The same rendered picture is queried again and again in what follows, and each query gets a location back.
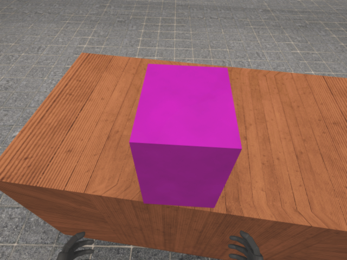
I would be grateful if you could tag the robot left hand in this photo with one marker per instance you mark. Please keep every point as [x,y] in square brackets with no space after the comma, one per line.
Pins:
[69,250]

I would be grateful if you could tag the robot right hand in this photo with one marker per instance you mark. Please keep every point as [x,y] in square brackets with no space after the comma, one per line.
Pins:
[251,250]

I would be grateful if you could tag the pedestal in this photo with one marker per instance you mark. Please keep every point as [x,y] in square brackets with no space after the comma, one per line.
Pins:
[72,166]

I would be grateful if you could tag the carton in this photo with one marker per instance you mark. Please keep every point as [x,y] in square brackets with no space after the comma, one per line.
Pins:
[185,139]

